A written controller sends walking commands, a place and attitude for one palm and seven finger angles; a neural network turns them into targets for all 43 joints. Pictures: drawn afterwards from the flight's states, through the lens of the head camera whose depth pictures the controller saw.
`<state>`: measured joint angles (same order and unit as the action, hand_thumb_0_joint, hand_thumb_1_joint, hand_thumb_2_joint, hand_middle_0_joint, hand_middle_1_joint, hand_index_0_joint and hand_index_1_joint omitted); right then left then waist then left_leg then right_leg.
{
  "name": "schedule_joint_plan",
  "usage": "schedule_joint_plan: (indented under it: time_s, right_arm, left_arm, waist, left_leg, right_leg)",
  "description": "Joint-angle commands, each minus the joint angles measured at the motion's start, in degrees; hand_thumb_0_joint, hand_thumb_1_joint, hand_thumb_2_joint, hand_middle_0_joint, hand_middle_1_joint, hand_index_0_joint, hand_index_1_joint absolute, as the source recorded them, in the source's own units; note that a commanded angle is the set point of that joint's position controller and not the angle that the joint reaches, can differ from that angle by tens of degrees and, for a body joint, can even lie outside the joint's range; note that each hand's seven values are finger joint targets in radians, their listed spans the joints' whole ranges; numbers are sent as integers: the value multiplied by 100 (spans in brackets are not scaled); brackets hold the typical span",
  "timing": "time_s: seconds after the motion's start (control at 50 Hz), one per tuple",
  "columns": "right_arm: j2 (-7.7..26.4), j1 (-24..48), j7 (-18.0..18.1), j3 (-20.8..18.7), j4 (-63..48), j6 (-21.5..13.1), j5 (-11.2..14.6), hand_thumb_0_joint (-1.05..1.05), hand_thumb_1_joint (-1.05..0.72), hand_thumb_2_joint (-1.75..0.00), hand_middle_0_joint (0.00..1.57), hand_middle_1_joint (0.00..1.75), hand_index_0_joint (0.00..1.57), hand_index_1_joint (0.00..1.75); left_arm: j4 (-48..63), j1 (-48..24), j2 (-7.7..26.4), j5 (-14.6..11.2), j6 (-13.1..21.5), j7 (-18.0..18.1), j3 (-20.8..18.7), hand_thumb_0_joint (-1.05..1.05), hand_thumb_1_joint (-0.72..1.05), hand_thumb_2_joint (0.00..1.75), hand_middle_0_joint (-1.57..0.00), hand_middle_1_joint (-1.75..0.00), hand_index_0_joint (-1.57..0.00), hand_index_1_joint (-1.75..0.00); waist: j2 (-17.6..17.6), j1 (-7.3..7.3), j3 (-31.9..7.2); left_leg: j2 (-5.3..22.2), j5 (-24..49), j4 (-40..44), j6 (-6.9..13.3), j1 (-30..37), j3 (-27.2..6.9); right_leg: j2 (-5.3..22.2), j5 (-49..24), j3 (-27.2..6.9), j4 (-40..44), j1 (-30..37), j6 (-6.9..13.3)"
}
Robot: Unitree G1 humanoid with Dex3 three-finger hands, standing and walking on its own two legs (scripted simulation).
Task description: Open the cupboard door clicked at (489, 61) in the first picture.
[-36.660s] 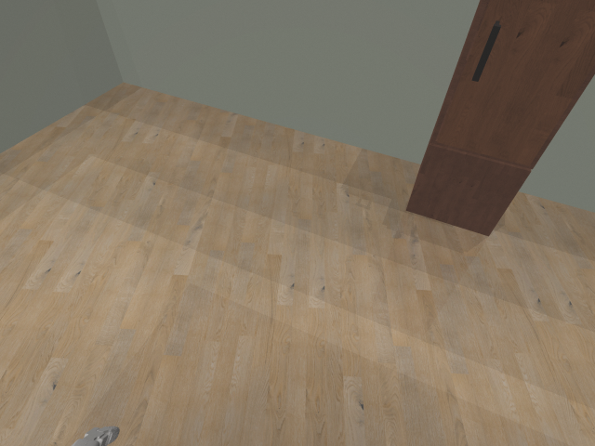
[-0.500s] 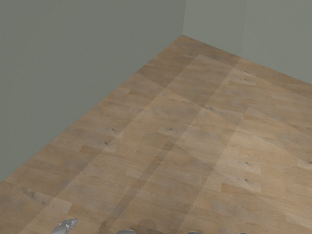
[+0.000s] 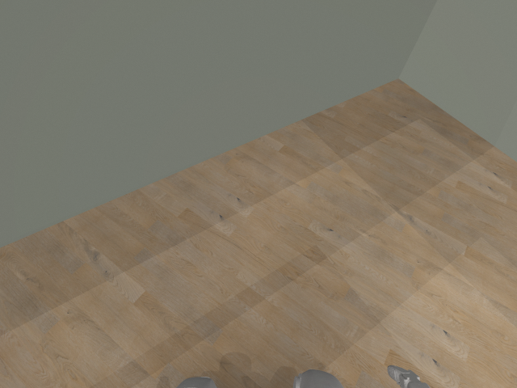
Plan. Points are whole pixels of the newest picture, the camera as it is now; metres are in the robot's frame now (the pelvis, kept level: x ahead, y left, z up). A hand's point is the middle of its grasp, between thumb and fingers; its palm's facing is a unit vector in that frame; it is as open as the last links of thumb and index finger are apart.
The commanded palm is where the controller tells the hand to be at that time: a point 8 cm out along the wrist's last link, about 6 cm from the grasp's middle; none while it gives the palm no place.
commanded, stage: turn to face it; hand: left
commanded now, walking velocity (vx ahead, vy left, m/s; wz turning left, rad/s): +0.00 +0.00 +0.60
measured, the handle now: out of the picture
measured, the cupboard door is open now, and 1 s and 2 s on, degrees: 52 52 52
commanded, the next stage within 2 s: none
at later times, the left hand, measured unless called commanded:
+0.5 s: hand out of the picture +0.02 +0.16 -0.16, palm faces +0.31 -0.93 -0.22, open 7.4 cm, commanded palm none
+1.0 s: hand out of the picture +0.02 +0.17 -0.14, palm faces +0.55 -0.78 -0.30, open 7.4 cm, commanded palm none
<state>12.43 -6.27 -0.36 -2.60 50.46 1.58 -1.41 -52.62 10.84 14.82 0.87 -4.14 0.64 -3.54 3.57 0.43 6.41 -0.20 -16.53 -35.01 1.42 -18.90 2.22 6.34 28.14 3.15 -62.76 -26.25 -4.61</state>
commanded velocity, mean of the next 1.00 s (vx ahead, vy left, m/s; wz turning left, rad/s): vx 0.00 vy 0.00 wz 0.60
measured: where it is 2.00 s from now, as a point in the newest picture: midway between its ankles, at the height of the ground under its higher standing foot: outside the picture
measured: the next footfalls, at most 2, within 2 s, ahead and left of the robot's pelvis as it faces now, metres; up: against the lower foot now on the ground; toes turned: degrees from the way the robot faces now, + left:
right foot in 0.22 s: +0.06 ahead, -0.16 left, +0.00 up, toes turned +5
left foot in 0.56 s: +0.03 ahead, +0.08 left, +0.00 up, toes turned +26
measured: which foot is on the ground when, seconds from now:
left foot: down 0.00-0.22, up 0.24-0.54, down 0.56-0.96, up 0.98-1.00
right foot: up 0.00-0.20, down 0.22-0.56, up 0.58-0.94, down 0.96-1.00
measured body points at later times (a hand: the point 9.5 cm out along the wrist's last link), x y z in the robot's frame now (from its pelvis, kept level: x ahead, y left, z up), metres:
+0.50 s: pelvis +0.01 -0.05 +0.01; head +0.07 -0.02 +0.45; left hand +0.01 +0.21 -0.14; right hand +0.19 -0.27 -0.13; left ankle -0.01 +0.07 -0.70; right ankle +0.02 -0.17 -0.73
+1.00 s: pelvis +0.04 -0.07 +0.00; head +0.09 -0.06 +0.45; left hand -0.01 +0.21 -0.12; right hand +0.24 -0.25 -0.15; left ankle -0.02 +0.05 -0.71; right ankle +0.10 -0.18 -0.73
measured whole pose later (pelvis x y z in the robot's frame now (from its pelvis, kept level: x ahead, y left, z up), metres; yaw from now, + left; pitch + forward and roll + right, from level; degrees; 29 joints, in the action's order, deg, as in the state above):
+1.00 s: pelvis +0.04 -0.07 +0.00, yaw +35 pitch +1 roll +0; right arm 13.8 -10.9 -0.4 -4.4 53.2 3.8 -1.0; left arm -48.9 7.5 13.4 1.0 -1.2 0.9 -2.7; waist -2.0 -1.4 4.5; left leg -2.8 -23.8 -43.9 -1.3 -24.3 -6.2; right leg 2.0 18.8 2.5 -33.0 -15.9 -0.8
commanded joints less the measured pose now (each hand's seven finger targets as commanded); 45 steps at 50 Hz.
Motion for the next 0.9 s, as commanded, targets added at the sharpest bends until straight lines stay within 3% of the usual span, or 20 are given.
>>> schedule_joint_plan:
  time_s: [0.0,0.1,0.16,0.18,0.2,0.22,0.24,0.28,0.32,0.42,0.48,0.5,0.52,0.54,0.56,0.58,0.6,0.66,0.8,0.88]
  right_arm:
    - [1298,-130,100,-351,-321,-46,-1,0,-90,-90,20,30,20,30]
    - [1368,-143,58,-434,-336,18,-27,0,-90,-90,20,30,20,30]
    - [1210,93,42,-445,-444,48,43,0,-90,-90,20,30,20,30]
    - [840,46,11,-399,-541,52,103,0,-90,-90,20,30,20,30]
    - [656,211,-15,-363,-680,34,92,0,-90,-90,20,30,20,30]
    - [873,171,-39,-409,-653,66,58,0,-90,-90,20,30,20,30]
    - [799,23,-53,-403,-525,108,37,0,-90,-90,20,30,20,30]
    - [698,-63,-96,-348,-348,150,43,0,-90,-90,20,30,20,30]
    - [531,60,-138,-281,-359,153,83,0,-90,-90,20,30,20,30]
    - [365,400,-166,-178,-425,79,105,0,-90,-90,20,30,20,30]
    - [530,27,-136,-193,-347,48,87,0,-90,-90,20,30,20,30]
    - [691,-312,-129,-246,-268,20,71,0,-90,-90,20,30,20,30]
    - [1195,-694,-106,-373,-207,-31,32,0,-90,-90,20,30,20,30]
    - [1783,-1186,-39,-523,-136,-35,12,0,-90,-90,20,30,20,30]
    - [1812,-1392,12,-509,11,3,22,0,-90,-90,20,30,20,30]
    - [1636,-1146,54,-469,-60,-25,9,0,-90,-90,20,30,20,30]
    - [1500,-749,100,-443,-180,-41,5,0,-90,-90,20,30,20,30]
    - [1206,-314,132,-327,-265,-86,19,0,-90,-90,20,30,20,30]
    - [1296,-434,88,-405,-202,-31,-20,0,-90,-90,20,30,20,30]
    - [1272,-138,75,-445,-292,24,23,0,-90,-90,20,30,20,30]
  left_arm:
    - [564,-126,408,8,185,-35,-160,0,90,90,-20,-30,-20,-30]
    - [629,-109,334,-6,248,-28,-138,0,90,90,-20,-30,-20,-30]
    - [522,493,533,-13,353,14,-211,0,90,90,-20,-30,-20,-30]
    - [518,672,993,70,418,71,-305,0,90,90,-20,-30,-20,-30]
    - [583,626,1381,106,423,102,-348,0,90,90,-20,-30,-20,-30]
    - [656,394,1252,58,415,131,-287,0,90,90,-20,-30,-20,-30]
    - [726,-13,898,58,433,154,-219,0,90,90,-20,-30,-20,-30]
    - [750,-211,701,27,437,129,-124,0,90,90,-20,-30,-20,-30]
    - [676,16,691,41,457,122,-128,0,90,90,-20,-30,-20,-30]
    - [469,534,965,82,458,108,-219,0,90,90,-20,-30,-20,-30]
    - [481,397,1036,26,435,70,-262,0,90,90,-20,-30,-20,-30]
    - [512,260,992,-10,420,51,-264,0,90,90,-20,-30,-20,-30]
    - [633,239,726,-26,391,24,-228,0,90,90,-20,-30,-20,-30]
    - [895,-82,344,-59,359,9,-87,0,90,90,-20,-30,-20,-30]
    - [972,-358,517,-5,277,44,-100,0,90,90,-20,-30,-20,-30]
    - [932,-490,524,11,256,52,-124,0,90,90,-20,-30,-20,-30]
    - [800,-439,451,15,243,40,-154,0,90,90,-20,-30,-20,-30]
    - [570,-177,438,27,217,-36,-166,0,90,90,-20,-30,-20,-30]
    - [678,-371,349,-12,238,-14,-115,0,90,90,-20,-30,-20,-30]
    - [586,131,429,-44,312,19,-147,0,90,90,-20,-30,-20,-30]
  waist:
    - [-1396,-103,-705]
    - [-1371,-116,-776]
    - [-878,224,-931]
    - [442,314,-953]
    - [1647,417,-819]
    - [995,259,-755]
    - [880,-3,-630]
    - [1006,-136,-635]
    - [969,-19,-732]
    - [887,262,-863]
    - [791,19,-918]
    - [408,-212,-1049]
    - [-851,-403,-1374]
    - [-2330,-704,-1425]
    - [-1616,-721,-1491]
    - [-1317,-614,-1291]
    - [-1557,-439,-1118]
    - [-1267,-150,-870]
    - [-1166,-214,-871]
    - [-1324,51,-938]
  left_leg:
    - [1312,1223,1644,683,494,-1573]
    - [1157,621,1532,655,148,-1915]
    - [728,459,815,307,-618,-1767]
    - [86,-476,-287,-88,-1503,-1111]
    - [-394,-1806,-1920,-378,-1811,-321]
    - [-31,-1746,-2862,-319,-1539,-608]
    - [115,-1378,-3247,-323,-1584,-654]
    - [212,-1020,-3339,-483,-1550,-330]
    - [178,-953,-2536,-554,-1360,-24]
    - [28,-927,-820,-485,-756,428]
    - [-26,-87,173,-372,157,510]
    - [33,585,763,-289,864,373]
    - [1019,1790,1083,119,1841,-934]
    - [2426,4124,1306,1072,2270,-2810]
    - [2550,3936,1209,1362,2097,-2626]
    - [2240,2843,1400,1245,1665,-2404]
    - [1882,2220,1469,1044,1288,-2218]
    - [1337,1880,1586,684,915,-1624]
    - [1217,1457,1537,752,688,-2011]
    - [915,1428,1114,527,-27,-2132]
  right_leg:
    - [-108,-382,-254,330,-231,-28]
    - [-484,-405,-48,1933,658,53]
    - [-411,-1285,-129,3759,2075,135]
    - [774,-761,-1389,4715,2681,487]
    - [2142,-1240,-2660,5098,2234,1123]
    - [2255,-1506,-2275,4973,1643,1376]
    - [1824,-1806,-1708,4806,1535,1337]
    - [1282,-3349,-724,4318,1777,1167]
    - [1138,-4357,-175,4082,2195,1046]
    - [1322,-5077,-6,3613,2637,1019]
    - [1322,-4562,291,3142,2099,763]
    - [1248,-4088,465,2616,1638,552]
    - [774,-2442,731,1492,573,192]
    - [34,1072,567,161,-778,-147]
    - [76,1022,-195,-410,-848,-10]
    - [115,608,-302,-540,-886,21]
    - [109,195,-357,-554,-855,1]
    - [-26,-538,-364,-286,-581,-38]
    - [-385,-347,-208,1528,204,11]
    - [-610,-1055,-104,3093,1525,103]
